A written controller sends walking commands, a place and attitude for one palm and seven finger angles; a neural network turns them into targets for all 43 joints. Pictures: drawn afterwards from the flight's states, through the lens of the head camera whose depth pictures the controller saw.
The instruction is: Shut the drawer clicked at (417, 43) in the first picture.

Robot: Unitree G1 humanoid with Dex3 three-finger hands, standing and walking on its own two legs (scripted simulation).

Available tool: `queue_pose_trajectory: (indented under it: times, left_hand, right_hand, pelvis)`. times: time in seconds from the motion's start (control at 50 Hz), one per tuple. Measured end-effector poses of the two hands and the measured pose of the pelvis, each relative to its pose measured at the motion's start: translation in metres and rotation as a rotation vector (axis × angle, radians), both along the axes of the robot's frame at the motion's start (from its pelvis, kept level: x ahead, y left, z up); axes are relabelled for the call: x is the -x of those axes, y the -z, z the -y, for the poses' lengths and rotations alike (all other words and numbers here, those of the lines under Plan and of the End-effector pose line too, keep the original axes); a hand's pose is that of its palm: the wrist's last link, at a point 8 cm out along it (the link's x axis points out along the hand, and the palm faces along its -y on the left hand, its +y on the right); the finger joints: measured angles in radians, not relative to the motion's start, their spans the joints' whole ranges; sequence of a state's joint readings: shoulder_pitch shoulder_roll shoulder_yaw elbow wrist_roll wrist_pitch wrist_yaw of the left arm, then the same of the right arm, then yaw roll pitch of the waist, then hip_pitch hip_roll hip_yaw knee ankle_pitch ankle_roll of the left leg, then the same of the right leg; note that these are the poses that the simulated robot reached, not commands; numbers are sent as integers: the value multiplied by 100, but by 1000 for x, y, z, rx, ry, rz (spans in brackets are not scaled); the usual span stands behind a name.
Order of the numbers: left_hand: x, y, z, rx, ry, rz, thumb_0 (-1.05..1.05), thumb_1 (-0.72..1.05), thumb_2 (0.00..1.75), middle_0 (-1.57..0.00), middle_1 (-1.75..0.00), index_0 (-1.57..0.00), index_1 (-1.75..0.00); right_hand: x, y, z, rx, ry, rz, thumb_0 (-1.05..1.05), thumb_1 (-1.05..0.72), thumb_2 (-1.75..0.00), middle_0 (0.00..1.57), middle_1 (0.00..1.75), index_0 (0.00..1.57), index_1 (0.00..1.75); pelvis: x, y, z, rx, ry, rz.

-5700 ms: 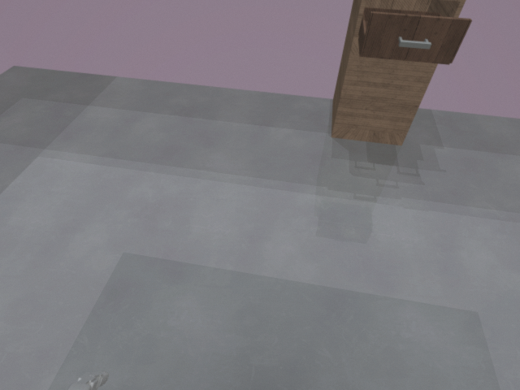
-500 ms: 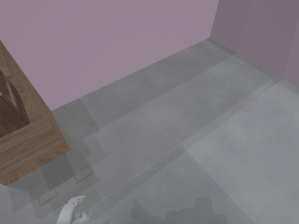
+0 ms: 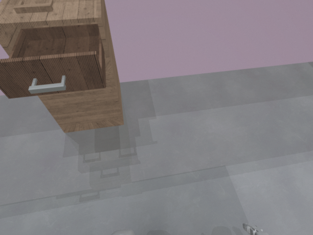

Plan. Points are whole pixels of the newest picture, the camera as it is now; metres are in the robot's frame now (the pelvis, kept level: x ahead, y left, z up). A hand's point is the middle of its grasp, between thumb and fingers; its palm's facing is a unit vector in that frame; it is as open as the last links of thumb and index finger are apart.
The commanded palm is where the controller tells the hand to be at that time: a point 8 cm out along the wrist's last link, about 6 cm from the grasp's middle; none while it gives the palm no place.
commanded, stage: turn to face it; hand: left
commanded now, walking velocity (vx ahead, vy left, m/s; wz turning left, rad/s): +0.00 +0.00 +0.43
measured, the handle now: (48, 84) +0.58 +0.47 -0.05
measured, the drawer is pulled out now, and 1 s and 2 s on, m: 0.22 0.22 0.22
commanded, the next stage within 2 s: take the last steps up to it in 0.46 s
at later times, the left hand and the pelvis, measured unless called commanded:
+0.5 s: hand out of the picture +0.07 +0.24 -0.14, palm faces +0.16 -0.96 -0.23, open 7.4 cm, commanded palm none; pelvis -0.01 +0.03 +0.02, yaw +9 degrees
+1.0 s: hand out of the picture -0.11 +0.17 -0.14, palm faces +0.39 -0.90 -0.22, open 7.4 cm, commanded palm none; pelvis +0.01 +0.03 +0.02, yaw +17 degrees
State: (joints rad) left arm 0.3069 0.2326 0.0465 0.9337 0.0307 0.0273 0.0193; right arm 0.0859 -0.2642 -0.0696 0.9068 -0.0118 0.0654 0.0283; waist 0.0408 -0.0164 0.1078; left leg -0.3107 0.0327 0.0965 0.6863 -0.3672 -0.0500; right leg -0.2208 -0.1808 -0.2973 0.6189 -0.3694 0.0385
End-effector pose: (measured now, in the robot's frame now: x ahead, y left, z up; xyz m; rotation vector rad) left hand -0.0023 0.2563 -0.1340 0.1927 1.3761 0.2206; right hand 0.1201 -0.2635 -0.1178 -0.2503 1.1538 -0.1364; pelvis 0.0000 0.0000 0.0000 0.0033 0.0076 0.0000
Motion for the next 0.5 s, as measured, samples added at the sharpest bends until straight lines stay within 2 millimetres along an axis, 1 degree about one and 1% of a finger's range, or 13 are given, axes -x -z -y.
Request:
queue_pose_trajectory:
  times: [0.04,0.08,0.12,0.2,0.26,0.34,0.42,0.5]
  left_hand:
    - [13,12,-17,6,-40,-23,1,90,90,-21,-30,-20,-30]
    - [18,14,-28,6,-65,-40,1,91,90,-20,-30,-20,-30]
    - [15,12,-36,10,-81,-29,1,91,90,-20,-30,-20,-30]
    - [-5,2,-46,25,-89,56,1,91,90,-20,-30,-19,-30]
    - [-21,-4,-50,29,-86,122,1,91,90,-20,-30,-19,-30]
    - [-38,-10,-49,28,-83,182,1,91,90,-20,-30,-19,-30]
    - [-49,-15,-44,23,-76,214,1,91,90,-20,-30,-20,-30]
    - [-55,-20,-33,14,-67,234,1,91,90,-20,-30,-20,-30]
  right_hand:
    - [-19,-4,-16,18,-47,50,0,-91,-90,20,30,19,30]
    - [-29,-13,-30,26,-79,80,0,-91,-90,20,30,19,30]
    - [-31,-22,-41,36,-94,92,0,-91,-90,20,30,20,30]
    - [-25,-31,-57,40,-108,81,0,-91,-90,20,30,20,30]
    - [-14,-32,-66,31,-108,61,0,-91,-90,20,30,20,30]
    - [9,-26,-72,13,-93,18,0,-91,-90,20,30,20,30]
    - [38,-16,-70,-7,-64,-42,0,-91,-90,20,30,20,30]
    - [70,-3,-62,-25,-38,-115,0,-91,-90,20,30,20,30]
  pelvis:
    - [0,6,-10,-1,-20,1]
    - [0,4,-18,7,-29,8]
    - [0,-2,-24,24,-45,12]
    - [1,-12,-35,45,-79,21]
    - [3,-16,-39,49,-100,27]
    - [5,-18,-41,44,-124,33]
    - [8,-17,-39,34,-142,36]
    - [12,-16,-33,25,-160,35]
